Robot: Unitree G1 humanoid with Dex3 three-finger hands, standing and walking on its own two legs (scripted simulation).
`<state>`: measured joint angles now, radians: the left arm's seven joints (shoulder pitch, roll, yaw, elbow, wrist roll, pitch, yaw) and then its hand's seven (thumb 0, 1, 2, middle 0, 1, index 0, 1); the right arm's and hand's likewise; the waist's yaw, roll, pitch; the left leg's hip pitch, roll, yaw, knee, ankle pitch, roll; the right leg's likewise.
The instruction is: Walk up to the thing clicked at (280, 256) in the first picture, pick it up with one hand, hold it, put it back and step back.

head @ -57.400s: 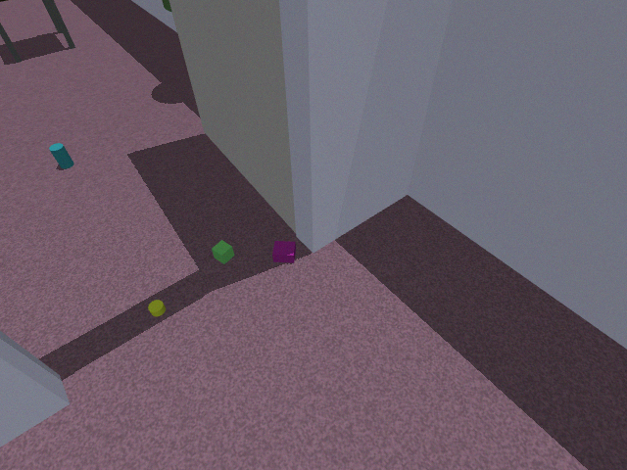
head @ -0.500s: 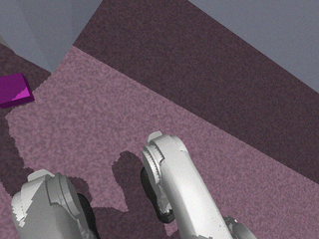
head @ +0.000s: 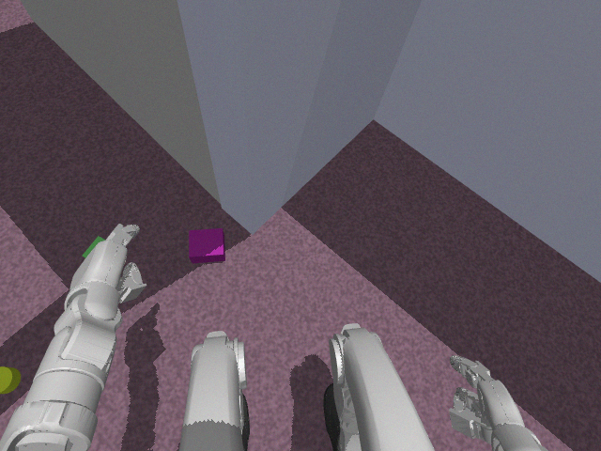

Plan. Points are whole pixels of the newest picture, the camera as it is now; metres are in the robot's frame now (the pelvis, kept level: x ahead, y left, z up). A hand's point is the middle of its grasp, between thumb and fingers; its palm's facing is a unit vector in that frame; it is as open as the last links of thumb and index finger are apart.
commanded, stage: home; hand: left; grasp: from above
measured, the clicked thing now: (207, 245) +0.58 +0.19 -0.49
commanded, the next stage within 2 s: none
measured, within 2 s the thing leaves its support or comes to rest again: neither
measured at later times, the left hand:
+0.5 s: hand (99, 338) +0.27 +0.19 +0.08, palm faces +0.11 -0.97 -0.22, open 7.4 cm
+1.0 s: hand (53, 391) +0.22 +0.19 +0.15, palm faces +0.14 -0.97 -0.20, open 7.4 cm
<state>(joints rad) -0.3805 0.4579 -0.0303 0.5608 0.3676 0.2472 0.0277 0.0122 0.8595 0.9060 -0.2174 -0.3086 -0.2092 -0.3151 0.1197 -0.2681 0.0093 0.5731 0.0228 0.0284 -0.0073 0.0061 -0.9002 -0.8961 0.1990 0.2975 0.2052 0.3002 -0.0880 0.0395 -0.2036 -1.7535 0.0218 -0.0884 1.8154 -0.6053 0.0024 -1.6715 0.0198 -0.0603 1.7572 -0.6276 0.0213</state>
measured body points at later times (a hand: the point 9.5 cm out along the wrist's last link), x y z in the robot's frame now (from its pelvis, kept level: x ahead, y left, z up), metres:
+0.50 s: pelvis +0.06 -0.01 +0.17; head +0.12 +0.02 +0.61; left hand +0.26 +0.24 +0.10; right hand +0.21 -0.24 +0.08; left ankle +0.08 +0.12 -0.48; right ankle +0.08 -0.13 -0.48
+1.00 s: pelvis +0.08 +0.00 +0.20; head +0.11 +0.01 +0.65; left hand +0.21 +0.24 +0.16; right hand +0.28 -0.23 +0.14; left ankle +0.08 +0.12 -0.48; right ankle +0.08 -0.13 -0.48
